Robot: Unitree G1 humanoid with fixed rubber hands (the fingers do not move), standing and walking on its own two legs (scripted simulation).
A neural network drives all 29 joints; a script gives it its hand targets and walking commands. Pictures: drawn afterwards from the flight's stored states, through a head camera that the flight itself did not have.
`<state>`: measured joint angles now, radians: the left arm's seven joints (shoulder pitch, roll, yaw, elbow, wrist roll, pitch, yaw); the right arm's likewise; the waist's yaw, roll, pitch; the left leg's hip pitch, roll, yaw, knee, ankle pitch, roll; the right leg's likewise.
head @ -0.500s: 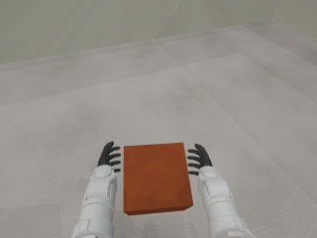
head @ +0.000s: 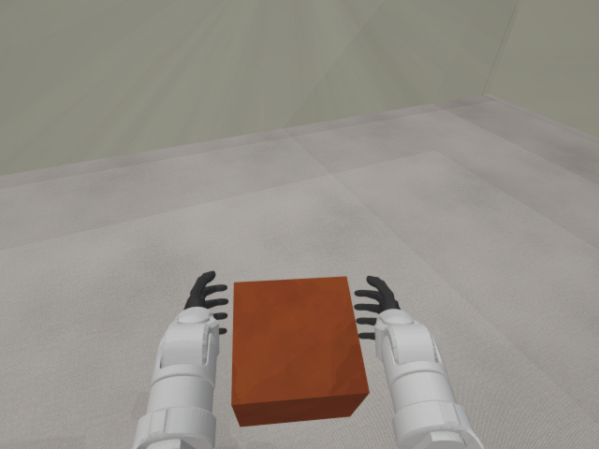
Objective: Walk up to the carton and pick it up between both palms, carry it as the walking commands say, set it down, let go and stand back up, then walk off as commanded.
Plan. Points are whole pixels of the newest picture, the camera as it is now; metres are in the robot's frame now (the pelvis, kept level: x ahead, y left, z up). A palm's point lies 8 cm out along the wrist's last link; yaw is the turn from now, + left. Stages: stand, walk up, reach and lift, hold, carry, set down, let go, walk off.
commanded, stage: reach and lift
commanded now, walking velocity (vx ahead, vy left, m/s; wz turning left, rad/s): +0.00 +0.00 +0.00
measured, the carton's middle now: (293, 351) +0.32 +0.03 -0.06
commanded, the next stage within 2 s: hold in 1.60 s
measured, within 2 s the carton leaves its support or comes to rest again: neither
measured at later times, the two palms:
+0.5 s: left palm (214, 310) +0.30 +0.15 +0.06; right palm (404, 327) +0.30 -0.12 +0.05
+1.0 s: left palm (217, 314) +0.30 +0.14 +0.05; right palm (410, 334) +0.29 -0.13 +0.05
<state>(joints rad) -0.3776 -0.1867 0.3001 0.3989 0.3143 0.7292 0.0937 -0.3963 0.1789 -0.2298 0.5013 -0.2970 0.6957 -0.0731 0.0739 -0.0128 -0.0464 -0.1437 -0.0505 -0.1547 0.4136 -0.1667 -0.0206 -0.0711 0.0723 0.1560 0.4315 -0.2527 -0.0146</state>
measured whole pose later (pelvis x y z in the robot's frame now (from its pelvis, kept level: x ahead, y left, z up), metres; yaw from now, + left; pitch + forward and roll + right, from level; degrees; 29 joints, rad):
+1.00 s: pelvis +0.00 +0.01 +0.00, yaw -1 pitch -6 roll +0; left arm -0.36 -0.18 0.25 0.37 0.30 0.75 0.07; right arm -0.35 0.18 -0.23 0.39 -0.29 0.76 -0.06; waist 0.00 -0.02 -0.03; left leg -0.13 -0.06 -0.12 0.41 -0.17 0.00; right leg -0.06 0.05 0.16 0.42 -0.25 0.00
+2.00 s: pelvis -0.01 +0.02 +0.00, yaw -2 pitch -7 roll +0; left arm -0.36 -0.18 0.24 0.37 0.30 0.76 0.07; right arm -0.33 0.17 -0.22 0.38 -0.28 0.77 -0.06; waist 0.01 -0.03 -0.03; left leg -0.14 -0.06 -0.10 0.42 -0.17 0.01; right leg -0.07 0.05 0.15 0.44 -0.25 0.01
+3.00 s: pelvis +0.00 +0.02 +0.00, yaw -2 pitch -7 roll +0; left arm -0.34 -0.17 0.23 0.34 0.29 0.76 0.05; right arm -0.31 0.16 -0.19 0.36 -0.26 0.77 -0.06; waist 0.02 -0.03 -0.03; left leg -0.12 -0.05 -0.10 0.42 -0.17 0.00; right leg -0.06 0.05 0.14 0.44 -0.25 0.01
